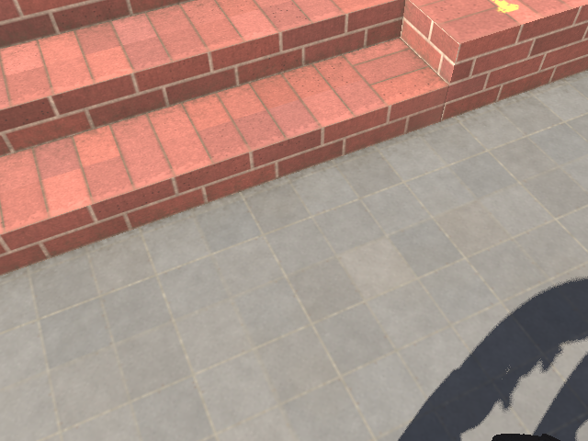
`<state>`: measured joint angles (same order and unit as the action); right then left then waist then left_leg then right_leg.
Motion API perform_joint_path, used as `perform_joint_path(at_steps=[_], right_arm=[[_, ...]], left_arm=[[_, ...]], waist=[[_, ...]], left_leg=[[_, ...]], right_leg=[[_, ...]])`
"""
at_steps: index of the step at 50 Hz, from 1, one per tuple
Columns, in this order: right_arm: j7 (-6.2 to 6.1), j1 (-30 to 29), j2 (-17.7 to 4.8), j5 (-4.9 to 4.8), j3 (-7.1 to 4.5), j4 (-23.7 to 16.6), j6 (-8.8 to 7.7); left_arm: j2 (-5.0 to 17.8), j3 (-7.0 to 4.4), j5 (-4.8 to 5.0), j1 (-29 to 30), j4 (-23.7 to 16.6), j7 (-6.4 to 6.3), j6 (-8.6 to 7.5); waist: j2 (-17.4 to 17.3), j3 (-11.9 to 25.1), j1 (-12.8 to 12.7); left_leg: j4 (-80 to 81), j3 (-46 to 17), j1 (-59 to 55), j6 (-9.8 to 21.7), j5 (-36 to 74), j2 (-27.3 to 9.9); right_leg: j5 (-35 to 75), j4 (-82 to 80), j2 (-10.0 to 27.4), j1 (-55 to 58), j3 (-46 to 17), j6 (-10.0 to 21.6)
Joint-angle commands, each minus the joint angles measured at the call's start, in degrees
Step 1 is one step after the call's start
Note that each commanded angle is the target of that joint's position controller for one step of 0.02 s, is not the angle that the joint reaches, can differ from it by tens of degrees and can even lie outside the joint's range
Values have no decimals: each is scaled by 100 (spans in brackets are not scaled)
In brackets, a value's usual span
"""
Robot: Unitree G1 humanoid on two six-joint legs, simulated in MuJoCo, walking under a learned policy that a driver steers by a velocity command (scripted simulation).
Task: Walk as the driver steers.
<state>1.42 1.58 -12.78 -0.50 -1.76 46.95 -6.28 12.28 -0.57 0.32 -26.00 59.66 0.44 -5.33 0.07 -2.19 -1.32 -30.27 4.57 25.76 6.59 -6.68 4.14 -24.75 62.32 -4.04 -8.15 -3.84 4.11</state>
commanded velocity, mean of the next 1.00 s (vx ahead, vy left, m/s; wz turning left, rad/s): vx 0.50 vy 0.00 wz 0.35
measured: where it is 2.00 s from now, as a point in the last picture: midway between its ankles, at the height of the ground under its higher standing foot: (214, 278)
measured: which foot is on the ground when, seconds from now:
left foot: down 0.00-0.44, up 0.46-0.98, down 1.00-1.00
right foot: up 0.00-0.42, down 0.44-0.98, up 1.00-1.00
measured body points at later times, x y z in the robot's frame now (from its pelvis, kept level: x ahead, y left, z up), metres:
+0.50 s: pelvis +0.27 -0.07 +0.01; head +0.30 -0.08 +0.46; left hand +0.43 +0.19 -0.08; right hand +0.27 -0.33 -0.14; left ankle +0.12 +0.06 -0.67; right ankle +0.36 -0.17 -0.72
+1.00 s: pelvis +0.49 +0.02 -0.01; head +0.52 +0.04 +0.44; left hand +0.37 +0.27 -0.14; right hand +0.79 -0.11 -0.09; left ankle +0.56 +0.14 -0.72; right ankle +0.37 -0.17 -0.71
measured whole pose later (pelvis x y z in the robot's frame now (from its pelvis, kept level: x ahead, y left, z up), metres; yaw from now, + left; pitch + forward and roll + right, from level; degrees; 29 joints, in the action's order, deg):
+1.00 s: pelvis +0.49 +0.02 -0.01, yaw +25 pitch +2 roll -2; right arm 3.3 2.2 -13.9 -1.5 -3.8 39.4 -2.0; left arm 15.6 -4.4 0.8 -19.9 54.2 -1.4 -3.2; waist -1.1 -2.4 -3.0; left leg -35.0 4.1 29.3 7.8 -7.5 -0.7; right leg -27.5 29.9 6.0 3.2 17.3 -3.3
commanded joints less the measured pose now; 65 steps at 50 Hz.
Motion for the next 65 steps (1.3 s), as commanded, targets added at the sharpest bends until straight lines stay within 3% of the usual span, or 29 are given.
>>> perform_joint_path(at_steps=[1, 3, 5, 10, 13, 17, 19, 21, 22, 23, 24, 25, 26, 28, 30, 33, 42, 46, 48, 49, 50, 51, 52, 53, 54, 55, 56, 60, 65], right_arm=[[36, 889, -478, 32, -127, 151, -54], [102, 676, -331, 103, -56, 200, -106], [118, 881, -379, 64, -52, 376, -116], [-77, 1522, -827, 43, -148, 586, -69], [-127, 1897, -930, -38, -170, 661, 1], [-156, 2221, -981, -108, -201, 743, 89], [-196, 2145, -1042, -112, -242, 721, 142], [-214, 1988, -911, -79, -208, 632, 182], [-194, 1849, -571, 7, -91, 447, 164], [-198, 2402, 19, -60, 56, 263, 57], [-194, 2470, -490, -185, -46, 313, -3], [-197, 2132, -870, -248, -163, 256, 5], [-217, 1920, -845, -214, -190, 234, 49], [-218, 1791, -689, -139, -259, 183, 171], [-169, 1813, -456, -149, -251, 114, 295], [-154, 1497, -422, -117, -279, -113, 391], [124, -115, -315, -85, -203, -841, 368], [231, -280, -459, -104, -259, -1113, 385], [224, 462, -759, -114, -426, -1008, 412], [171, 1402, -1067, -120, -611, -753, 415], [28, 2308, -1606, -106, -824, -523, 467], [1, 2025, -2152, -83, -837, -607, 403], [33, 2318, -1709, -22, -707, -686, 310], [50, 2087, -1391, -2, -616, -627, 228], [54, 1652, -1176, -63, -546, -698, 196], [54, 1211, -1000, -58, -486, -798, 193], [37, 1007, -868, -16, -429, -879, 190], [-93, 1191, -1125, -46, -479, -827, 146], [-209, 1602, -1202, -80, -489, -724, 196]], left_arm=[[729, -146, 212, 560, -701, 39, -271], [556, -200, 112, 310, -678, -51, -120], [367, -191, 84, 227, -694, -109, 0], [476, -216, -42, 1539, -1212, -177, 6], [405, -188, -3, 2221, -1388, -136, -53], [530, -190, 88, 2805, -1597, -12, -138], [736, -261, 96, 2610, -1600, 30, -206], [1053, -433, 66, 1583, -1324, -6, -255], [1479, -561, -20, 556, -1165, -56, -281], [1981, -686, -90, 79, -1076, -52, -201], [1460, -561, -115, 117, -1125, -31, -210], [1029, -441, -81, 526, -1234, -23, -227], [856, -374, -59, 953, -1298, 1, -221], [613, -309, -67, 1402, -1275, 27, -207], [645, -344, -91, 1357, -1166, 14, -227], [822, -423, -113, 1193, -1030, -46, -238], [1158, -527, -29, 723, -841, -175, -53], [1389, -597, 61, 757, -840, -181, 80], [1564, -645, 89, 879, -893, -220, 161], [1556, -632, 116, 979, -939, -234, 194], [1351, -549, -8, 933, -1086, -235, 147], [463, -288, -144, 506, -1425, -133, -60], [940, -347, 107, 1196, -1548, -38, -324], [1098, -394, 272, 1655, -1714, -7, -420], [1064, -376, 166, 1617, -1652, -47, -443], [1103, -426, 16, 1516, -1559, -92, -402], [1146, -468, -30, 1373, -1549, -89, -312], [882, -429, -162, 1695, -1799, -105, -111], [684, -327, -84, 2776, -2164, -68, -152]], waist=[[185, 344, 347], [84, 276, -65], [-169, 119, -163], [-186, -82, 169], [-240, -68, 400], [-395, -86, 548], [-501, 0, 333], [-476, 491, -203], [74, 1315, -629], [1741, 1963, -422], [1591, 2005, -448], [1022, 1342, -392], [627, 963, -229], [600, 440, 43], [643, 314, 140], [393, 156, 148], [251, -348, -306], [435, -236, -137], [622, 310, 364], [486, 804, 869], [-205, 1302, 1187], [-1520, 1758, 376], [-889, 2201, 854], [-665, 1388, 809], [-204, 988, 511], [-44, 729, 246], [-98, 651, 54], [-140, 426, -10], [-475, 234, 404]], left_leg=[[1970, -2974, -2379, 1149, -526, -2065], [2230, -2128, -1421, 934, -19, -1654], [2417, -1680, -927, 933, 177, -1488], [2523, -1299, -1046, 824, 457, -1369], [2343, -1177, -1252, 617, 475, -1234], [1906, -1555, -1752, 566, 60, -1479], [1580, -1841, -1940, 455, -114, -1633], [553, -1745, -1700, 226, 427, -1308], [-1160, -1339, -869, 1, -112, -833], [-3072, -594, 1263, -345, -2195, -26], [-4146, -1248, 1895, -339, -2566, -293], [-4420, -1359, 2117, -285, -2060, -542], [-4336, -1236, 1897, -316, -1554, -784], [-3856, -1182, 1479, -363, -948, -1067], [-3762, -1047, 1286, -408, -654, -1120], [-3396, -1117, 1640, -477, -195, -1149], [-1170, -474, 1775, -368, 727, -1065], [-788, 19, 1196, -60, -161, -744], [-679, 344, 10, 198, -615, -258], [-216, 351, -1362, 414, -231, 9], [-41, -940, -3194, 741, -255, -710], [646, -4285, -4750, 1729, -1093, -2098], [1425, -5182, -4889, 1810, -1525, -2352], [1464, -4273, -4363, 1509, -931, -2187], [1426, -3481, -3446, 1269, -313, -1914], [1470, -2912, -2612, 1088, 282, -1669], [1603, -2624, -2120, 1020, 662, -1509], [1842, -2065, -1349, 1043, 1555, -1243], [1696, -1808, -1188, 617, 894, -855]], right_leg=[[559, 1711, 737, -2978, -271, 66], [887, 1182, 1070, -2326, -238, -21], [912, 745, 1189, -2226, -94, -144], [2304, -1069, 1329, -2910, 89, -416], [2889, -2344, 1009, -2557, 231, -487], [2617, -3168, 780, -2247, 179, -522], [2244, -3500, 727, -1823, 109, -429], [1862, -3741, 684, -407, 184, -209], [1756, -3684, 1606, 1119, -667, 156], [1055, -4136, 2894, 2919, -2887, 908], [418, -4473, 2960, 2790, -3741, 1034], [596, -4495, 2787, 2146, -2835, 787], [1106, -4621, 2503, 1423, -2001, 607], [1764, -5019, 2042, 495, -957, 424], [2356, -5225, 1909, 187, -369, 463], [2976, -5352, 1972, 229, 142, 572], [3006, -5384, 2101, 982, 1225, 445], [4738, -4684, 2194, 1417, 1576, 259], [6554, -3410, 2124, 1377, 1746, 148], [6477, -2181, 1898, 895, 1874, -22], [4369, -344, 1621, -704, 1846, -300], [-857, 1467, 415, -3176, 1062, -561], [-874, 2017, 392, -3816, -110, -452], [-231, 1809, 655, -4251, -87, -305], [299, 1278, 929, -3889, -93, -247], [575, 807, 1106, -3386, -79, -300], [738, 542, 1218, -2982, -121, -348], [1388, -498, 1072, -2776, 80, -675], [2904, -2673, 600, -2406, 163, -727]])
